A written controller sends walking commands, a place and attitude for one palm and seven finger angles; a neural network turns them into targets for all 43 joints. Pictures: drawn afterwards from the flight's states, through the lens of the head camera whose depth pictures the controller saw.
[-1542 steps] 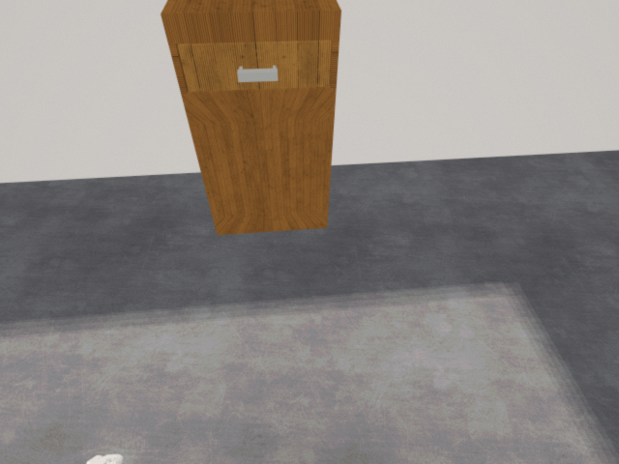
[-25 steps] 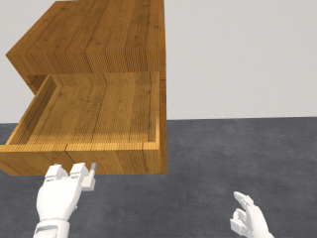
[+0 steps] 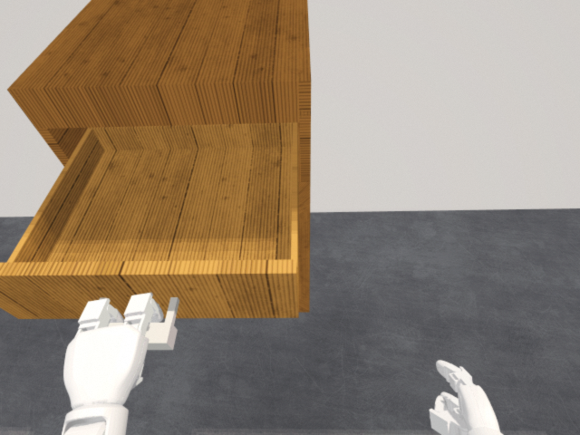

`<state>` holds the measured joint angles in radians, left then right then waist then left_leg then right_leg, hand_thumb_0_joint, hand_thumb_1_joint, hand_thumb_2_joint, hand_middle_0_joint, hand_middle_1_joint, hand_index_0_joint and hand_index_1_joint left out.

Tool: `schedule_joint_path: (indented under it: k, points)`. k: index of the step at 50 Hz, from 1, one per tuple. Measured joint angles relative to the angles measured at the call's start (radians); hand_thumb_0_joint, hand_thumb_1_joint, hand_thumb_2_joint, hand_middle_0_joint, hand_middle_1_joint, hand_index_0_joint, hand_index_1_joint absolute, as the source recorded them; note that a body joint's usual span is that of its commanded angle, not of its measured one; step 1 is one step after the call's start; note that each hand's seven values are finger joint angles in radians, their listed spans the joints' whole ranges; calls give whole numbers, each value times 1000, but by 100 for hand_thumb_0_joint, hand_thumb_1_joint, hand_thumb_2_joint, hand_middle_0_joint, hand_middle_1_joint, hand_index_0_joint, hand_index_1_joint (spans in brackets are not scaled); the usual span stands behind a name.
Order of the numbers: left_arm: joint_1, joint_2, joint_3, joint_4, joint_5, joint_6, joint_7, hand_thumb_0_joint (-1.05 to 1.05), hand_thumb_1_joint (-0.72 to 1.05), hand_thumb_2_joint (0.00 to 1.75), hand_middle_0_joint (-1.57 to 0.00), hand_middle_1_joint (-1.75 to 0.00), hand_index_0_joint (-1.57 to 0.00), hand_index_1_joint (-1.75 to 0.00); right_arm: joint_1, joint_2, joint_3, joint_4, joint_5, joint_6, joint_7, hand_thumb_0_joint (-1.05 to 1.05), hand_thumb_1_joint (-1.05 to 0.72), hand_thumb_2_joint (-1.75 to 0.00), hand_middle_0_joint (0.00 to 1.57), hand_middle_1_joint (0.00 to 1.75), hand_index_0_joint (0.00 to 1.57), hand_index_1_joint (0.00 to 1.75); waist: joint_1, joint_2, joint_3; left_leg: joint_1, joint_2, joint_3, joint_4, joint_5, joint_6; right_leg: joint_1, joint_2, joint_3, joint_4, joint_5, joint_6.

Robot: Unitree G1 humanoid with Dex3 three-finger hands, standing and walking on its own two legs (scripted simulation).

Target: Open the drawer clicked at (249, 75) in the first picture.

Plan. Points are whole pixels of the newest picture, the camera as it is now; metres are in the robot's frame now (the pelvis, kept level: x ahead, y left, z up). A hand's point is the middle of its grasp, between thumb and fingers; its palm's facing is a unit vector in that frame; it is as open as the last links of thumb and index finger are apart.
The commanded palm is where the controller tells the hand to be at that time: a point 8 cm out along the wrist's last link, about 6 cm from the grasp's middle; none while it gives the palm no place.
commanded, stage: open the thumb to release the handle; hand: left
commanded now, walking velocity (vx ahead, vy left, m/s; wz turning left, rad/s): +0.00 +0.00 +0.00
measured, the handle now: (133, 320) +0.25 +0.25 +0.02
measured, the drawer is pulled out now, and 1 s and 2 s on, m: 0.30 0.30 0.30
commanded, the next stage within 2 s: lift the hand off the handle in 0.28 s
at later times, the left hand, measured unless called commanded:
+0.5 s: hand (128, 367) +0.20 +0.24 +0.00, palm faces +0.02 -0.06 -1.00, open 13.7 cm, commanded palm +0.18 +0.24 +0.05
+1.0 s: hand (116, 349) +0.21 +0.25 +0.04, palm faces +0.05 -0.05 -1.00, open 13.6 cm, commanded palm +0.18 +0.24 +0.10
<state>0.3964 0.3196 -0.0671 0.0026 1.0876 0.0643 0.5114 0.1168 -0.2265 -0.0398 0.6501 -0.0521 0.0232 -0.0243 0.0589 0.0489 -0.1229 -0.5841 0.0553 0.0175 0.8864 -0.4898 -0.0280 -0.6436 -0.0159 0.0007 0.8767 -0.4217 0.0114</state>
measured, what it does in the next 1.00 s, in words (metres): stands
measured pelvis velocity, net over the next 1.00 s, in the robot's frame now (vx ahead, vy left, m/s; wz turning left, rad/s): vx -0.02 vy -0.01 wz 0.02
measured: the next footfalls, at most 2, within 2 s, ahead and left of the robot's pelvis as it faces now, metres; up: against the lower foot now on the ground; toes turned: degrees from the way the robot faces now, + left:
none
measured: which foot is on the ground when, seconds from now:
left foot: down 0.00-1.00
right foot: down 0.00-1.00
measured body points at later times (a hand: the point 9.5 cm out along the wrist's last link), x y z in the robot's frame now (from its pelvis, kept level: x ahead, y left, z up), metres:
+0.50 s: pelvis -0.01 -0.01 +0.01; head +0.02 -0.03 +0.46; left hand +0.19 +0.24 +0.05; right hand +0.19 -0.23 -0.09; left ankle -0.03 +0.13 -0.69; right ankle +0.01 -0.13 -0.69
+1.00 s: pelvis -0.02 -0.01 +0.02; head +0.00 -0.03 +0.47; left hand +0.20 +0.25 +0.09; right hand +0.18 -0.22 -0.09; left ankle -0.03 +0.13 -0.69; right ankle +0.01 -0.13 -0.69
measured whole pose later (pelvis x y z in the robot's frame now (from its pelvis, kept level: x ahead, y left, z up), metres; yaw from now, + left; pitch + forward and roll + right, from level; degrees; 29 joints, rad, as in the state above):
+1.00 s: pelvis -0.02 -0.01 +0.02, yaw +1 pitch +5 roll +0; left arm 0.23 0.37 -0.08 0.08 1.04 0.07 0.38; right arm 0.12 -0.22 -0.01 0.68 -0.03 0.01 -0.07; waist 0.07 0.06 -0.07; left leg -0.44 0.04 0.00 0.74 -0.39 -0.03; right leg -0.50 -0.03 -0.01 0.74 -0.34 0.01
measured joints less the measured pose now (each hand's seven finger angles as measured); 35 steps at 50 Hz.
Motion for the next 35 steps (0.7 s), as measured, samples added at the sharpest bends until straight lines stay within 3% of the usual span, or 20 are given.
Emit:
schedule_joint_path:
  k: [5, 11, 17, 24, 35]
  points:
    - [-42, -5, -18, 36, -4, 30, -35, 0, 29, 64, -35, -129, -37, -128, -11, 17, 22, 2, 8, 4, -14, 1, -91, -90, 20, 30, 20, 30, 5, 3, 7, 31, -3, -3, -28, 17, -2, 31, -2, -4, -24, 12, -2]
    - [-72, 17, -8, 67, -8, -3, -76, 0, -7, 48, -34, -126, -35, -125, -22, 28, 38, -6, 9, -5, -24, 1, -91, -90, 20, 30, 20, 30, 9, -3, 17, 55, -3, -7, -58, 38, -6, 55, -2, -8, -48, 28, -7]
    - [-86, 24, 11, 86, -3, -41, -79, 0, -34, 36, -32, -124, -33, -122, -25, 20, 29, -7, 6, -15, -26, 1, -90, -90, 20, 30, 21, 30, 11, -10, 19, 52, -1, -12, -62, 48, -10, 53, 0, -13, -54, 37, -10]
    - [-84, 20, 17, 87, -4, -45, -63, 0, -46, 31, -31, -122, -32, -121, -14, 5, 11, 1, 6, -17, -26, 1, -91, -90, 20, 30, 20, 30, 5, -10, 18, 41, 0, -14, -56, 50, -10, 45, 1, -14, -50, 41, -11]
    - [-147, 25, -5, 142, -1, -37, -53, 0, -49, 30, -33, -122, -32, -120, 1, 4, 7, 26, 12, -13, -40, 1, -91, -90, 20, 30, 20, 30, 5, -5, 25, 32, -7, -19, -51, 59, -7, 40, -6, -18, -47, 48, -9]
